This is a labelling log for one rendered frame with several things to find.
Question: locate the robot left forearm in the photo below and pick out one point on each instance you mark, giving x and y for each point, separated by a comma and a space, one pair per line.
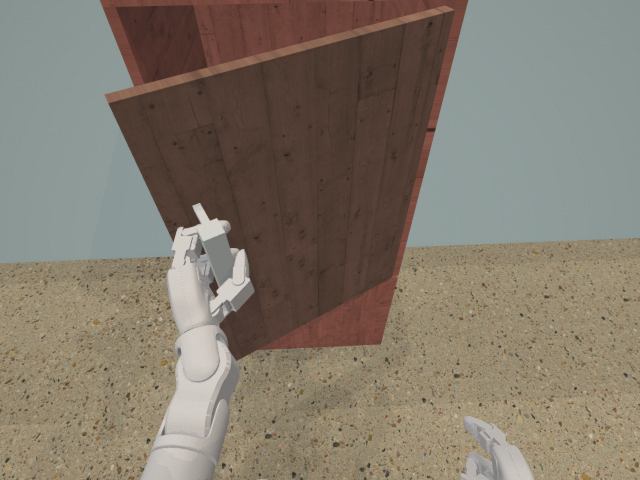
190, 439

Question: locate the cupboard door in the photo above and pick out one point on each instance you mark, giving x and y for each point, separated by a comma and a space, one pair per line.
310, 152

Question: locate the handle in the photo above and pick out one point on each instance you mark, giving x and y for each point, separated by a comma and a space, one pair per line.
216, 246

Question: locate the left robot hand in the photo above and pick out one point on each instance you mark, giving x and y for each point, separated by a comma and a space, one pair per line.
189, 279

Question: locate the right robot hand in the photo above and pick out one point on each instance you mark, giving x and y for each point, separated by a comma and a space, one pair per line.
507, 463

